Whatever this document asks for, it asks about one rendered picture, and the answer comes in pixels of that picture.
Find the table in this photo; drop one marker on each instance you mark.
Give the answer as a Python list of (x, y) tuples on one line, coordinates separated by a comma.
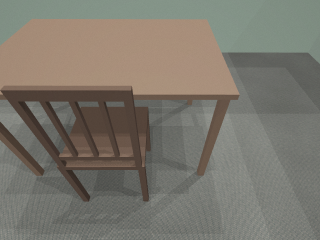
[(162, 59)]

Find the chair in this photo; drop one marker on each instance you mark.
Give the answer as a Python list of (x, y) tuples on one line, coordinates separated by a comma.
[(102, 138)]

